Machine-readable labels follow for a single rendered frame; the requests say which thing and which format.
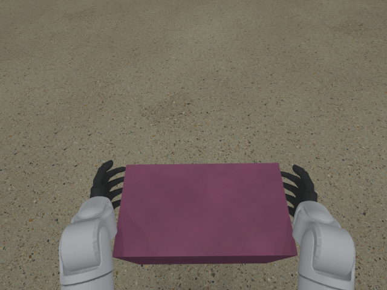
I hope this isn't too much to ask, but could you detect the right robot forearm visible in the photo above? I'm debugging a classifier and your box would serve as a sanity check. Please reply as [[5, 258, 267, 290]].
[[292, 201, 356, 290]]

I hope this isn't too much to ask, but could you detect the carton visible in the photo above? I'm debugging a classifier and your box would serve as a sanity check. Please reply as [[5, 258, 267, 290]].
[[112, 163, 298, 265]]

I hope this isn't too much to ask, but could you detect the robot right hand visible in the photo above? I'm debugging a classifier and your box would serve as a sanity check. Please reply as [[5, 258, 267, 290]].
[[281, 164, 317, 218]]

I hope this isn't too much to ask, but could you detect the left robot forearm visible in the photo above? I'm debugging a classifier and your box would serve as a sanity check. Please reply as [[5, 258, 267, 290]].
[[59, 196, 117, 290]]

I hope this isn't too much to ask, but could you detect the robot left hand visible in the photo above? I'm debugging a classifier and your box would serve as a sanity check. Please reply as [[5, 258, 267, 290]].
[[89, 160, 126, 209]]

